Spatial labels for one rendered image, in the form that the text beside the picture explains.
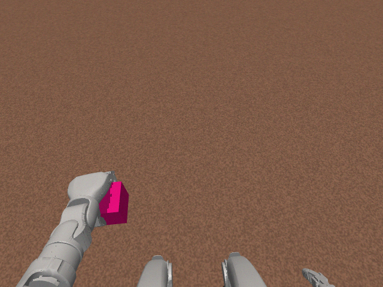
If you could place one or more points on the left robot hand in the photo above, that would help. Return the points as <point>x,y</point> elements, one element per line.
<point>95,185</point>

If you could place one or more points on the left robot arm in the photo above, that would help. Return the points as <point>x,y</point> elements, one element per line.
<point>57,264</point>

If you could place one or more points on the right robot hand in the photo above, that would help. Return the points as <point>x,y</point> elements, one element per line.
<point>316,279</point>

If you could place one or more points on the cube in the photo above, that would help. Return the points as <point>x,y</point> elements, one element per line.
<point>113,207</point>

